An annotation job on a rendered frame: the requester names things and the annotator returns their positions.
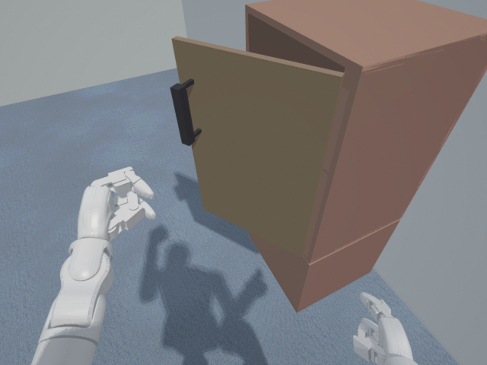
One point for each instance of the left robot hand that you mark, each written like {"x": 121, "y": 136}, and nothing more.
{"x": 98, "y": 205}

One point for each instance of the handle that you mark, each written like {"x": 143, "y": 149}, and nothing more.
{"x": 182, "y": 110}

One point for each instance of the right robot hand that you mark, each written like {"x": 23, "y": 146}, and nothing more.
{"x": 387, "y": 339}

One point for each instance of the robot left forearm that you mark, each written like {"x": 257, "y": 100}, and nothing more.
{"x": 73, "y": 326}

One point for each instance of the cupboard door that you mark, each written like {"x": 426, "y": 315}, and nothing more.
{"x": 266, "y": 125}

